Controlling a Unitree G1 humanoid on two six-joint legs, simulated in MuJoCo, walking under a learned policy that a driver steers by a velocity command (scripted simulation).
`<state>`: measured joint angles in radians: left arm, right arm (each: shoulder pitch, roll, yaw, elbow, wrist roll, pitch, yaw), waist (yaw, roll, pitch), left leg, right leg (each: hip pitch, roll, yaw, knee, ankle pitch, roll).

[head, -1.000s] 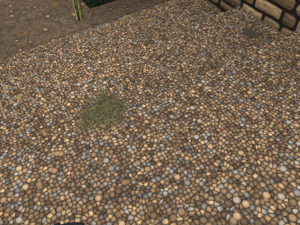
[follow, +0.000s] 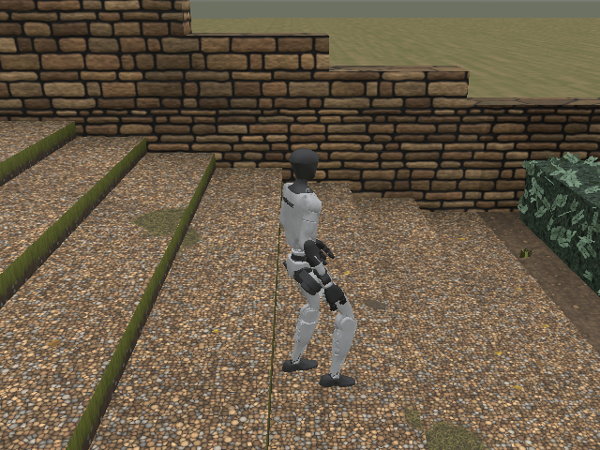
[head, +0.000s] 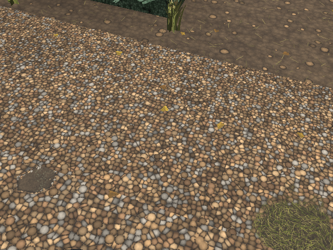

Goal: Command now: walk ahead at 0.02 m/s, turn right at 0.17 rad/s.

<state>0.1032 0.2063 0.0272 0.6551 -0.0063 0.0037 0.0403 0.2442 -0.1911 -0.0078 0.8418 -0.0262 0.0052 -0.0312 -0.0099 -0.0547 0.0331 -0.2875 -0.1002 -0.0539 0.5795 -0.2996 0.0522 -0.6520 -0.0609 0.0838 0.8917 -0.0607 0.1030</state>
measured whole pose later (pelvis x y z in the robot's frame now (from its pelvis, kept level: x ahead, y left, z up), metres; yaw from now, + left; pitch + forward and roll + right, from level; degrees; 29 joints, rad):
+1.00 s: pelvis +0.19 -0.18 -0.01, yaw -46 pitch +4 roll +1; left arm 0.07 0.26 0.03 0.57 -0.03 -0.02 -0.06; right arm 0.48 -0.31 -0.08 0.88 0.03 -0.04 0.01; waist -0.11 -0.01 0.00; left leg 0.14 0.12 0.28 0.28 -0.45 -0.08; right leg -0.64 -0.09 -0.01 0.73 -0.27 -0.06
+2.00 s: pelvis +0.84 -0.67 -0.20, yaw +5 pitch +0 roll -3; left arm 0.31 0.24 0.07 0.71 -0.01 -0.08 0.02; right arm 0.25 -0.31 -0.09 0.71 0.04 -0.03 -0.01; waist 0.05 0.02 0.00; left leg -0.57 -0.04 -0.05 1.48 -0.40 0.09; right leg -0.35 -0.03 0.06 0.71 -0.36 0.10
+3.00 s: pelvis +1.67 -0.45 -0.37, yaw -13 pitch +2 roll -2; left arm 0.40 0.20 0.06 0.83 -0.02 -0.07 0.02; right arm 0.02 -0.18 -0.01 0.58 -0.01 -0.12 -0.03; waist 0.06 -0.01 0.01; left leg -0.73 0.10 -0.23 0.84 -0.12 -0.10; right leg -0.20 0.24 0.15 0.60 -0.40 -0.15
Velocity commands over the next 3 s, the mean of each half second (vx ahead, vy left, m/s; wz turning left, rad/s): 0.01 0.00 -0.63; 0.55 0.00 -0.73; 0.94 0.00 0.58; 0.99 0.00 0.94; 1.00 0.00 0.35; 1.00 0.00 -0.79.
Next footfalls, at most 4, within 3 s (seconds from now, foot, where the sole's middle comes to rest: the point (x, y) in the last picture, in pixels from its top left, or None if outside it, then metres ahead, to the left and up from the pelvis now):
0.06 right None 0.14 -0.16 -0.76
0.42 left None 0.18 0.06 -0.76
1.02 right None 0.20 -0.41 -0.76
1.56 left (280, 227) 0.64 -0.53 -0.94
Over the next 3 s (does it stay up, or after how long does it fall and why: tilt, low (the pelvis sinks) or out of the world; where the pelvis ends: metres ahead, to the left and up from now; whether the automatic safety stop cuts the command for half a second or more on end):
stays up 1.67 -0.45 -0.37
